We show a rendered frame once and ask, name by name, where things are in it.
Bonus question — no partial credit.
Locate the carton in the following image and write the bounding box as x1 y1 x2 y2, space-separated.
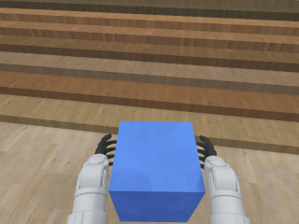
108 120 206 223

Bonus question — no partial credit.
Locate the right robot forearm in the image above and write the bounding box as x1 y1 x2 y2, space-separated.
204 155 251 224

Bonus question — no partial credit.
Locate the left robot hand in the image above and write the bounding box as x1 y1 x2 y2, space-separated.
94 133 117 166

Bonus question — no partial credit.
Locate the left robot forearm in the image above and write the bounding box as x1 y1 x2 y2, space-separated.
66 153 109 224

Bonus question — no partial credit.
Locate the right robot hand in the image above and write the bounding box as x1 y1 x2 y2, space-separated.
195 135 217 169

